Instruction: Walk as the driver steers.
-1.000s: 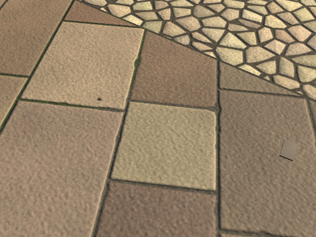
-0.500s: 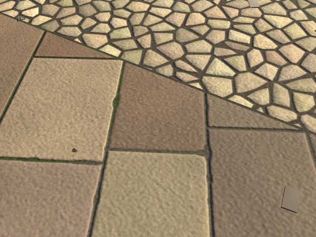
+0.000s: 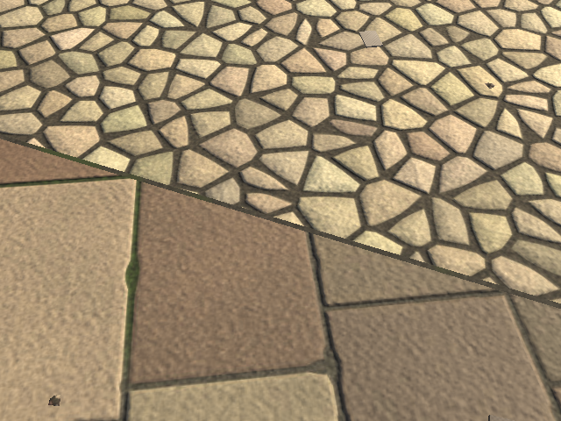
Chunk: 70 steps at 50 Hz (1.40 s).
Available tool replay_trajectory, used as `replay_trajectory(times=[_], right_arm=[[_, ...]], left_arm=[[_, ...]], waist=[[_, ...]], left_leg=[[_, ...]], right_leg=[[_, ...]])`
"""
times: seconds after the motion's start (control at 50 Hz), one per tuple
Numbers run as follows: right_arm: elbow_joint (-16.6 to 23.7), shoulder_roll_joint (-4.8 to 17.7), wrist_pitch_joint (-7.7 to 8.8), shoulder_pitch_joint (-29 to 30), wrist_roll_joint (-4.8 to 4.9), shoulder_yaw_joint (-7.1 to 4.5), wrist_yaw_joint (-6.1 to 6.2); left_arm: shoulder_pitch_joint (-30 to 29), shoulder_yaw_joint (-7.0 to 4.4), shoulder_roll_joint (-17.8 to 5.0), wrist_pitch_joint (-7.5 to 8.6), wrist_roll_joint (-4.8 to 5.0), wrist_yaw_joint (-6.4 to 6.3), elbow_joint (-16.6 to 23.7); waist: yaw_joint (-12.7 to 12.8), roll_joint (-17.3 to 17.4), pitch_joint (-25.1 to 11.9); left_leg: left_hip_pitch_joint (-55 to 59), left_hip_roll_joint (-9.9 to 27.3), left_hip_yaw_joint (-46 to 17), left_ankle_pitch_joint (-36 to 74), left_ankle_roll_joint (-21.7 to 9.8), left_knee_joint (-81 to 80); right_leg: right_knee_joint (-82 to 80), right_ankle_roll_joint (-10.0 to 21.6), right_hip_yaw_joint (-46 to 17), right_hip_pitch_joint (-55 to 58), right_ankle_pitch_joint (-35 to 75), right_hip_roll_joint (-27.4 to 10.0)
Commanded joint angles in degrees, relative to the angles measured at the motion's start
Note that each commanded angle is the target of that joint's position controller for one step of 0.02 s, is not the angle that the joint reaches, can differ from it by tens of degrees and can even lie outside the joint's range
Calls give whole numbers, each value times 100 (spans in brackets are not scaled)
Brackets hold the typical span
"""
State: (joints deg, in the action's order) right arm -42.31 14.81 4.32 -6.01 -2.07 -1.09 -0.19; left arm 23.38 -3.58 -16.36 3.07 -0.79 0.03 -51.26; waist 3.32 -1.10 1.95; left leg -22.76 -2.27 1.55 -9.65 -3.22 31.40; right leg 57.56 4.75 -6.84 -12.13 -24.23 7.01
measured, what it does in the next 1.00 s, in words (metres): walks ahead: right foot, then left foot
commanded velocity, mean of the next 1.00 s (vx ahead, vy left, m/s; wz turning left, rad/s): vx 0.50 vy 0.00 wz -0.05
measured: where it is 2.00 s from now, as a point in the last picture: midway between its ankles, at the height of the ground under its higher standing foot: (328, 214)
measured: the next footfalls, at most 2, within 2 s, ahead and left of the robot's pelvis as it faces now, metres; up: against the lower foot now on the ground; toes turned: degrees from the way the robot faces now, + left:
right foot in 0.44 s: +0.38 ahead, -0.11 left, +0.00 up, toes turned -4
left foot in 0.98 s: +0.68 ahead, +0.07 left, +0.00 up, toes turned +3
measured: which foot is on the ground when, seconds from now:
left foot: down 0.00-0.44, up 0.46-0.96, down 0.98-1.00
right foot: up 0.00-0.42, down 0.44-1.00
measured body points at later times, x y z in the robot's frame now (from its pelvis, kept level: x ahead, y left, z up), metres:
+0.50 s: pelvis +0.26 -0.03 +0.00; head +0.29 -0.04 +0.45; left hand +0.47 +0.19 -0.09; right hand +0.20 -0.28 -0.15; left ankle +0.10 +0.09 -0.68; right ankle +0.34 -0.11 -0.73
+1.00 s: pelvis +0.52 -0.01 -0.01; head +0.56 +0.00 +0.44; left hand +0.45 +0.23 -0.15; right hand +0.72 -0.24 -0.10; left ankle +0.64 +0.07 -0.73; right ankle +0.35 -0.11 -0.72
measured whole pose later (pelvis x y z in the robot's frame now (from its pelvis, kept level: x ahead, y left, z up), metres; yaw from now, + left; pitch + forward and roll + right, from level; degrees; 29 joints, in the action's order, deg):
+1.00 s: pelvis +0.52 -0.01 -0.01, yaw -1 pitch +1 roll -1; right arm -47.0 12.2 3.7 -1.2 -2.2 -1.3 -1.0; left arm 26.4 -1.7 -12.5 4.2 -1.2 -0.5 -60.3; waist 3.4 0.1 2.9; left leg -25.5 0.3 5.0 -5.8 -5.6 30.1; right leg 22.8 2.5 3.4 4.9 -25.6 2.3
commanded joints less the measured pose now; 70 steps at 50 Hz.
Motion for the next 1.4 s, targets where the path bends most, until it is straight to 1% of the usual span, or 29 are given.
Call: replay_trajectory(times=[0.02,0.06,0.12,0.24,0.32,0.38,0.42,0.44,0.46,0.48,0.5,0.52,0.54,0.56,0.64,0.78,0.88,0.94,0.98,1.0,1.02,1.04,1.06,1.08,1.12,1.18,1.24,1.32,1.4], right_arm=[[-44,523,12,-829,41,-209,0],[-231,516,96,-966,81,-185,-4],[-449,566,208,-1276,158,-214,-50],[-811,561,158,-1839,186,-208,-57],[-1030,669,126,-2205,150,-224,-29],[-1151,735,76,-2214,113,-237,21],[-1206,781,35,-2115,139,-240,42],[-1174,699,32,-2094,163,-204,46],[-889,315,54,-2149,256,-89,24],[-929,198,24,-2605,266,-104,31],[-942,700,-28,-2085,113,-246,58],[-834,564,6,-1760,114,-230,6],[-835,438,-1,-1634,125,-208,-23],[-869,393,-62,-1653,57,-210,-49],[-851,221,-227,-1465,-17,-196,-167],[-370,110,-224,134,46,-112,-193],[-126,197,-184,799,60,-94,-163],[-182,299,-115,463,56,-150,-114],[-713,513,-17,-1091,-9,-285,-13],[-932,979,29,-2172,-145,-417,62],[-998,1500,-11,-2364,-130,-552,44],[-929,1140,-75,-1859,95,-492,-1],[-835,818,-71,-1240,134,-400,-16],[-825,510,-32,-963,111,-322,-42],[-956,234,39,-870,137,-235,-16],[-1192,330,155,-1278,170,-246,-7],[-1316,398,179,-1569,128,-259,11],[-1415,311,196,-1792,119,-211,42],[-1565,305,206,-2115,101,-190,122]], left_arm=[[-192,-50,-442,54,-100,85,440],[-104,-16,-336,-48,-166,156,422],[-386,22,-278,-103,-187,189,473],[-1915,213,-9,-64,-131,262,939],[-2490,255,-57,-36,-83,231,1094],[-2477,221,-163,5,-93,177,1119],[-1522,133,-287,75,-141,98,789],[-589,34,-520,138,-220,33,484],[312,-106,-1058,165,-351,-47,374],[364,-192,-1296,81,-213,-18,300],[-85,-119,-886,35,-14,15,321],[-579,-40,-590,51,15,37,381],[-843,13,-367,85,-10,59,390],[-903,42,-267,121,5,47,342],[-555,20,-327,271,50,33,43],[128,37,-333,263,39,32,-345],[535,35,-407,227,-31,-40,-613],[369,11,-509,200,-65,-92,-679],[227,23,-501,169,-44,-86,-689],[235,95,-305,184,4,-76,-510],[943,179,242,181,179,-16,-475],[456,23,-367,152,5,-45,-511],[24,-3,-348,177,11,-11,-365],[-180,24,-218,194,18,8,-339],[-116,45,-35,60,-110,58,-394],[-294,48,88,-71,-137,142,-354],[-958,50,75,-133,-86,176,-169],[-1719,95,148,-103,-37,203,87],[-2356,166,220,-82,-65,229,337]], waist=[[-403,330,-140],[-233,714,-146],[-200,600,-131],[-508,550,149],[-666,558,201],[-546,573,200],[-87,468,-277],[266,301,-832],[501,-508,-1636],[270,-1286,-1995],[143,-359,-1141],[-45,-282,-492],[-205,-205,-224],[-345,-289,-62],[-517,-231,14],[-191,-199,325],[-33,-231,431],[-289,-282,264],[-940,-83,-568],[-1277,441,-1313],[-930,1789,-1908],[-850,715,-1409],[-620,512,-621],[-493,287,-279],[-214,484,-68],[-134,456,-29],[-256,423,235],[-405,431,411],[-581,427,514]], left_leg=[[1811,1828,-2541,-635,-893,-1874],[1499,1516,-1852,413,-756,-1995],[1586,1441,-1436,1077,-872,-2180],[1689,1118,-688,1770,-741,-2396],[2087,1294,-645,2177,-694,-2197],[2498,1495,-665,2942,-631,-1776],[2486,1328,-424,4135,-475,-580],[1850,1101,-231,3624,-357,509],[353,650,95,1411,-165,2381],[-1015,-167,8,-2185,-87,3803],[-1460,229,-462,-1775,-162,4017],[-1452,427,-453,-1268,-174,3804],[-1226,603,-417,-965,-152,3496],[-984,696,-374,-853,-85,3283],[-932,799,-195,-393,130,2903],[-1371,801,96,861,280,1160],[-1319,613,191,732,57,376],[-579,343,305,100,-209,3],[1422,87,393,189,-482,-484],[2978,1283,-907,-217,-795,-547],[4275,2760,-3738,-548,-1594,-1276],[3726,2448,-3763,-881,-1403,-1558],[2901,2262,-2830,-742,-1236,-1660],[2270,2007,-2256,-171,-1092,-1879],[1560,1569,-1428,464,-817,-2123],[1447,1438,-1015,1041,-863,-2314],[1591,1410,-604,947,-787,-2572],[1792,1307,-18,1319,-591,-2635],[2301,1450,408,2022,-531,-2528]], right_leg=[[899,-27,-4,-2160,486,-675],[592,-109,115,-1830,602,-753],[331,-222,297,-2121,871,-866],[-1416,-407,866,-2309,2086,-1076],[-2194,-294,1025,-2005,2202,-937],[-2554,-71,1048,-1677,1708,-805],[-3099,156,1182,-360,1594,-489],[-3161,363,882,993,1642,-745],[-3301,801,-986,2610,1063,-2313],[-3947,1384,-3064,3142,1138,-3252],[-4069,1184,-2544,2460,761,-2869],[-4295,1051,-1808,1654,1003,-2624],[-4527,873,-1288,1107,1344,-2329],[-4671,748,-908,707,1672,-2114],[-5039,785,-266,407,2404,-1873],[-5170,684,296,767,3038,-1662],[-4884,659,327,1568,3672,-1924],[-4204,517,450,1833,5063,-2003],[-2391,318,773,1388,5647,-1661],[-681,197,990,202,3834,-1360],[1310,-34,1100,-1807,-424,-199],[1675,79,293,-2302,-391,-506],[1534,109,318,-2413,177,-775],[1228,93,360,-2226,549,-971],[762,-28,434,-1712,787,-1175],[481,-177,601,-1766,1036,-1214],[31,-261,589,-2399,1627,-1287],[-1027,-249,643,-2561,2358,-1140],[-1885,-99,1053,-2428,2565,-1036]])
Over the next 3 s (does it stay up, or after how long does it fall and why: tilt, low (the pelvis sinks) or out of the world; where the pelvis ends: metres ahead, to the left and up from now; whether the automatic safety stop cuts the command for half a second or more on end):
stays up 1.55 -0.24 0.02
